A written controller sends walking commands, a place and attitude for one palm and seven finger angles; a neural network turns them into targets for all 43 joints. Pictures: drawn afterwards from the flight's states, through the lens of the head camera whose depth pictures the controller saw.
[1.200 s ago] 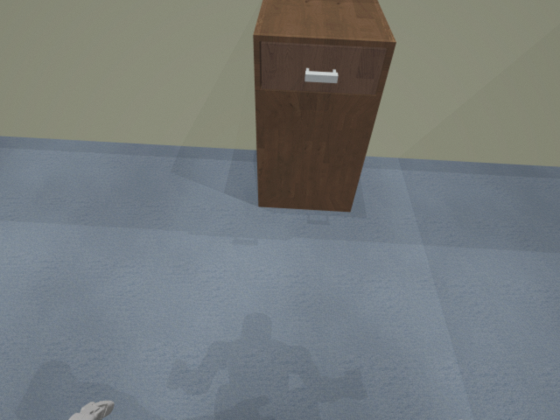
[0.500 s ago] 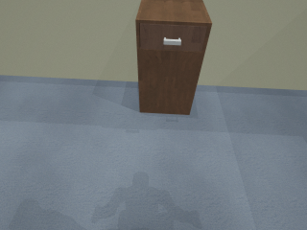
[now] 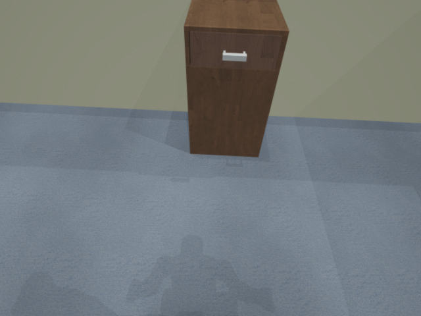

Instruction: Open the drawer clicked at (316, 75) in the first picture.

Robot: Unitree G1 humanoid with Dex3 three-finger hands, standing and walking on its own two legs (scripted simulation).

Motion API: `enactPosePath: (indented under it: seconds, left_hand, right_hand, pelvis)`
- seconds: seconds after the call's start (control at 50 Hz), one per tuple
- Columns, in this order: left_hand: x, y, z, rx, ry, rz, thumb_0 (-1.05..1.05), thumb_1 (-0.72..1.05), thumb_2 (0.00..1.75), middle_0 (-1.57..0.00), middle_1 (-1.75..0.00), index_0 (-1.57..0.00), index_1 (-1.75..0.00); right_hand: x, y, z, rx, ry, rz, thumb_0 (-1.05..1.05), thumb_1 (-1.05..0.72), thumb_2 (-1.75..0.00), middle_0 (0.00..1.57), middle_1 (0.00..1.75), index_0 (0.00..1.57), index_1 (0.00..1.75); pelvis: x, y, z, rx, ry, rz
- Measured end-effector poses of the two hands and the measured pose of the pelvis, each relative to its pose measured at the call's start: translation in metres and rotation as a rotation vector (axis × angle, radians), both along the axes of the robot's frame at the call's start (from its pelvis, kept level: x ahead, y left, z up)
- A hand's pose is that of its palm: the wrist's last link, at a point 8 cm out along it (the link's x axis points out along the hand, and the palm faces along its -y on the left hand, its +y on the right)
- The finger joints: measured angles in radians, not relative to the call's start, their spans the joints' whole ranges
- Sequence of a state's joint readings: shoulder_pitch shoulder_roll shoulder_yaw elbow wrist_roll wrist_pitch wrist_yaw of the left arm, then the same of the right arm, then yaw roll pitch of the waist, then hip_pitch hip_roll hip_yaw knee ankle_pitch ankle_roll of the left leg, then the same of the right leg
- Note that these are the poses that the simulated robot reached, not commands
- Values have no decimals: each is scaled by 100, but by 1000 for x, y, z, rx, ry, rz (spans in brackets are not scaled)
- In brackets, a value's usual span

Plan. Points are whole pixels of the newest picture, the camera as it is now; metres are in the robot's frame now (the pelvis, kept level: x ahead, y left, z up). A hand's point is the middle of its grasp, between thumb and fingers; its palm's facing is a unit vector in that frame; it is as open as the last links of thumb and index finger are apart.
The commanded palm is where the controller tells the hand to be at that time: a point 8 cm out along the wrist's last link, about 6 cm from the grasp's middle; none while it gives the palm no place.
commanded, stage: look at it before walking up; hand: left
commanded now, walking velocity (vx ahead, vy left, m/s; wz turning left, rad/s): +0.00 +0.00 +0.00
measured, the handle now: (234, 54) +1.18 -0.04 -0.07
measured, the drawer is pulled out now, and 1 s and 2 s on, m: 0.00 0.00 0.00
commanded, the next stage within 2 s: walk to a spot facing it in 0.24 s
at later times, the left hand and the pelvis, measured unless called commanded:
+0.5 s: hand out of the picture +0.08 +0.24 -0.16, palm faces -0.04 -0.95 -0.32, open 7.4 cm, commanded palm none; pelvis +0.01 +0.00 +0.00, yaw -3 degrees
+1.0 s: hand out of the picture +0.04 +0.14 -0.16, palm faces -0.21 -0.95 -0.21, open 7.4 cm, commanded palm none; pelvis +0.04 -0.04 +0.00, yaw -18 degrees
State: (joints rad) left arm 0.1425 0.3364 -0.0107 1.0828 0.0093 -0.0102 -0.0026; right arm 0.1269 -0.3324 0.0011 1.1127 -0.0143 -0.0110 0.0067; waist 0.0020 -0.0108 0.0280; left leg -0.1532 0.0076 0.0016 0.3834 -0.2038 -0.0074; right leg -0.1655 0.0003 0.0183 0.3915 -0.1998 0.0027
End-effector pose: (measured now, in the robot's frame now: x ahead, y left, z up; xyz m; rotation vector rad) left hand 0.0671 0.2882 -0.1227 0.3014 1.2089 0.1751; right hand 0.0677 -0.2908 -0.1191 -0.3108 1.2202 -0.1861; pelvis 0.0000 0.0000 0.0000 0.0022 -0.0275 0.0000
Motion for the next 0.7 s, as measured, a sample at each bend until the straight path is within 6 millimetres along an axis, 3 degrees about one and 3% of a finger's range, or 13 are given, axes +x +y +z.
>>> enactPosePath:
  seconds: [0.46, 0.56, 0.7]
  left_hand:
    - [7, 0, 0, 9, 11, 4, 0, 90, 90, -20, -30, -20, -30]
    - [5, -14, -10, -13, 49, -26, 0, 90, 90, -20, -30, -20, -30]
    - [0, -50, -22, -45, 95, -86, 0, 91, 90, -20, -30, -20, -30]
  right_hand:
    - [17, 0, 1, -5, -35, -11, 1, -91, -90, 20, 30, 20, 30]
    - [4, 9, -8, 22, -52, -68, 1, -91, -90, 20, 30, 20, 30]
    - [-36, 12, -37, 103, -34, -169, 1, -91, -90, 20, 30, 20, 30]
  pelvis:
    - [7, -1, -1, 0, 2, -29]
    - [2, -2, -7, 10, 6, -80]
    - [-6, -18, -20, 38, -7, -184]
